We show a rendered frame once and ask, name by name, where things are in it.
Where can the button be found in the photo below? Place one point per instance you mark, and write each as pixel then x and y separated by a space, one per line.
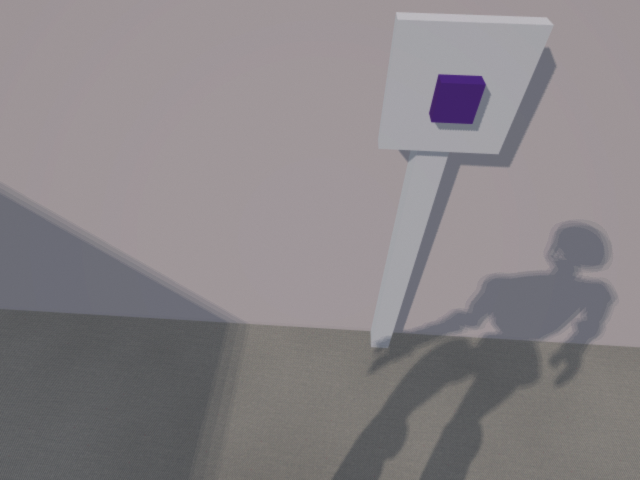
pixel 456 98

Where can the panel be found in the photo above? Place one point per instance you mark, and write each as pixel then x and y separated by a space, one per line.
pixel 504 50

